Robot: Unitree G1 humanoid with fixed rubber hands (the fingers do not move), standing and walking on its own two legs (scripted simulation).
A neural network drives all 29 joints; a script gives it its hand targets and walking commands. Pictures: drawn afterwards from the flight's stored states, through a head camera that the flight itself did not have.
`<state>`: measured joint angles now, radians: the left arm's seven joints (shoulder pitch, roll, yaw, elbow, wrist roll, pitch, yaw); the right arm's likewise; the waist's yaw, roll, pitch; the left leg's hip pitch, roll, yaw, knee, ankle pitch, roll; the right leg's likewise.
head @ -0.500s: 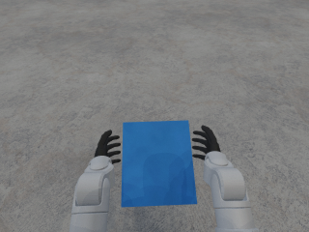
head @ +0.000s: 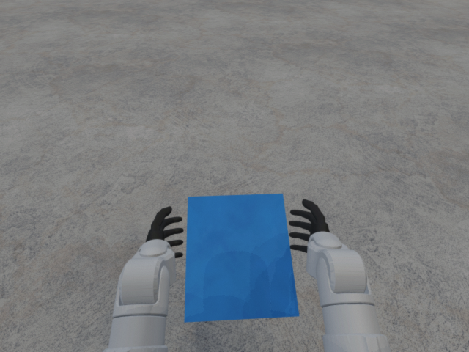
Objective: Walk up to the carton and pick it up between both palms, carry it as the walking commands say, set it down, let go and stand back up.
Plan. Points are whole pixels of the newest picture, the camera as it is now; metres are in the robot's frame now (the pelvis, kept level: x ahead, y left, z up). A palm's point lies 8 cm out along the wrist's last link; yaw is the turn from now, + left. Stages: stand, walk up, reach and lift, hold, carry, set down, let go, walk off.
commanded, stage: carry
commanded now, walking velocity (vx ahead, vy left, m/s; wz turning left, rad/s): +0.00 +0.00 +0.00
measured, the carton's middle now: (237, 258) +0.33 +0.00 -0.03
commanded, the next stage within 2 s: none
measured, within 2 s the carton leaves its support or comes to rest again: neither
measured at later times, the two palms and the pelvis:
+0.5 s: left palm (195, 235) +0.30 +0.07 +0.09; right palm (361, 247) +0.27 -0.19 +0.09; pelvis +0.00 -0.02 -0.01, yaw -10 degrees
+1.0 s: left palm (358, 258) +0.26 -0.20 +0.07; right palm out of the picture +0.11 -0.42 +0.08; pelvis -0.06 -0.15 -0.01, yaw -35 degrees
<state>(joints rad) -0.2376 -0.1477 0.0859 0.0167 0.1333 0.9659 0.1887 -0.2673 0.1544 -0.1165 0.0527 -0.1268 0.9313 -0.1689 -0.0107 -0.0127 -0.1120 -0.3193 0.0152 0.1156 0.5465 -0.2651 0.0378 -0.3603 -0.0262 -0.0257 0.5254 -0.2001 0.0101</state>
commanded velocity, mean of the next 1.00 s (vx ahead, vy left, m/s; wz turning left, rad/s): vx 0.00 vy -0.23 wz -0.78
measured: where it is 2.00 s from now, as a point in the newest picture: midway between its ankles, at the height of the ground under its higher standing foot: outside the picture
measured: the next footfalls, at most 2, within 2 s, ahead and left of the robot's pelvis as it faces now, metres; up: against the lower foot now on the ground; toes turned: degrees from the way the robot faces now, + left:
right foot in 0.64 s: +0.03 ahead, -0.22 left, +0.00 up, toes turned -25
left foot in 0.94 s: +0.03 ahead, -0.05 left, +0.00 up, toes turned -23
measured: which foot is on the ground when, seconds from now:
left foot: down 0.00-0.64, up 0.66-0.92, down 0.94-1.00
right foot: down 0.00-0.28, up 0.30-0.62, down 0.64-0.96, up 0.98-1.00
